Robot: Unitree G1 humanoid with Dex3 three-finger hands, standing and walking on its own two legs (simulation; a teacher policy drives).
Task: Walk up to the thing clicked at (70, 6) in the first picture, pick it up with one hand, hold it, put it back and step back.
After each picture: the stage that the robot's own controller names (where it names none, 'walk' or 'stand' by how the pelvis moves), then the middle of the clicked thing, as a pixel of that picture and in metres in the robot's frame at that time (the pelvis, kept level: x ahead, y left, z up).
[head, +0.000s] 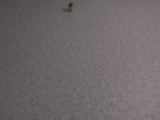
stand; (70, 7) +2.03 +0.17 -0.72
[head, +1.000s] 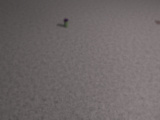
walk; (66, 23) +1.90 +0.15 -0.71
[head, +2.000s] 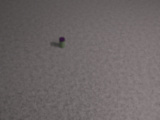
walk; (62, 42) +1.25 +0.16 -0.72
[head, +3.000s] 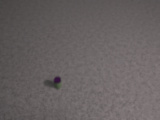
walk; (57, 82) +0.76 +0.20 -0.72
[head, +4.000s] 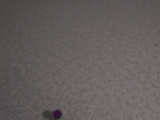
walk; (58, 116) +0.44 +0.21 -0.70
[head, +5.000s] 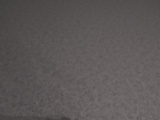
stand; out of the picture +0.39 +0.08 -0.71
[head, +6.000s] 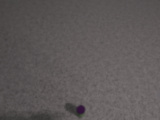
stand; (80, 111) +0.42 +0.02 -0.71
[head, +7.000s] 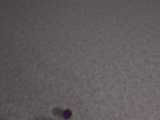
walk; (68, 115) +0.37 +0.15 -0.70
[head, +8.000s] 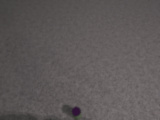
walk; (76, 113) +0.42 +0.11 -0.68
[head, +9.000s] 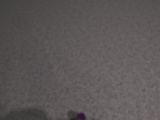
walk; (82, 119) +0.39 +0.15 -0.69
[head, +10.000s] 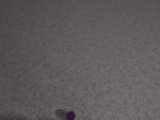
walk; (71, 117) +0.38 +0.13 -0.68
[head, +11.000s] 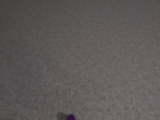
stand; out of the picture +0.40 +0.15 -0.69
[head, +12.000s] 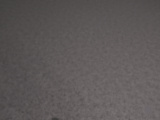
stand; out of the picture +0.40 +0.15 -0.72
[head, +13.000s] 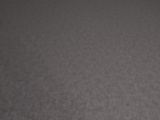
stand; out of the picture +0.37 +0.13 -0.72
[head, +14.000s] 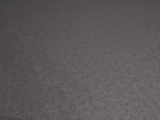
go down; out of the picture +0.35 +0.15 -0.73
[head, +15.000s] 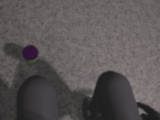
go down; (31, 55) +0.45 +0.17 -0.32
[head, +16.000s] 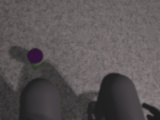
approach; (36, 58) +0.44 +0.17 -0.30
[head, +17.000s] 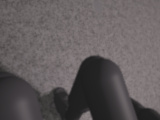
close in; out of the picture +0.44 +0.22 -0.23
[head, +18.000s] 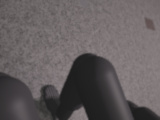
close; out of the picture +0.44 +0.23 -0.23
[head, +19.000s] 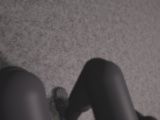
lift; out of the picture +0.40 +0.22 -0.20
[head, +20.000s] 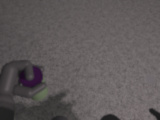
lift; (35, 84) +0.32 +0.17 -0.01
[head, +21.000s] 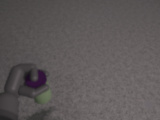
hold; (39, 87) +0.33 +0.16 +0.00
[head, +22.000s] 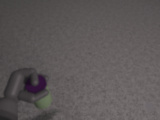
hold; (39, 92) +0.31 +0.17 +0.00
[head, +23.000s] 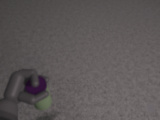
crouch; (39, 93) +0.31 +0.17 +0.00
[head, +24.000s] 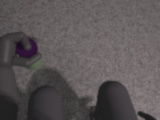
crouch; (30, 55) +0.42 +0.17 -0.10
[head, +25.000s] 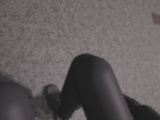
lower; out of the picture +0.44 +0.25 -0.24
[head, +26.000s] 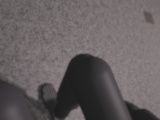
lower; out of the picture +0.44 +0.26 -0.24
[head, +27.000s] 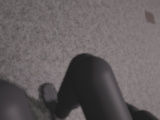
lower; out of the picture +0.45 +0.26 -0.24
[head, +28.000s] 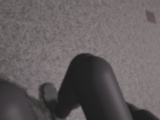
lower; out of the picture +0.45 +0.25 -0.24
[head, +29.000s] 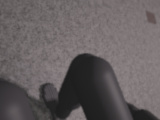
loosen; out of the picture +0.44 +0.25 -0.24
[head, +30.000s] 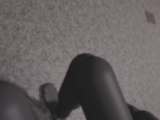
withdraw; out of the picture +0.44 +0.25 -0.24
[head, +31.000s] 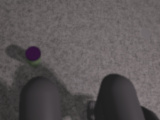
walk; (33, 57) +0.45 +0.20 -0.30
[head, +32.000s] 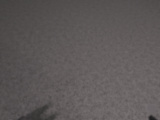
stand; out of the picture +0.38 +0.14 -0.65
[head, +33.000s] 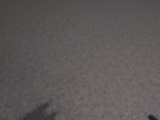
stand; out of the picture +0.39 +0.15 -0.67
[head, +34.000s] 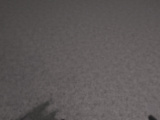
stand; out of the picture +0.39 +0.15 -0.67
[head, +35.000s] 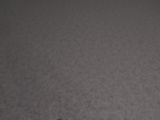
stand; out of the picture +0.41 +0.14 -0.72
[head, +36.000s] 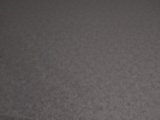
stand; out of the picture +0.37 +0.15 -0.73
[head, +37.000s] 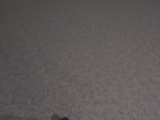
walk; out of the picture +0.39 +0.15 -0.72
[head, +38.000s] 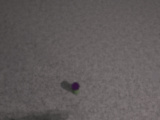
walk; (75, 88) +0.54 +0.06 -0.70
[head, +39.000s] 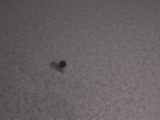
walk; (62, 67) +0.78 +0.15 -0.71
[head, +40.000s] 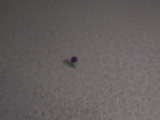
stand; (74, 62) +1.01 +0.15 -0.71
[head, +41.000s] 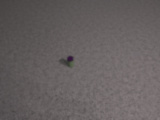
stand; (70, 61) +1.00 +0.14 -0.72
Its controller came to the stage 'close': yes
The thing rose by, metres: 0.70
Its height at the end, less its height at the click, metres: +0.00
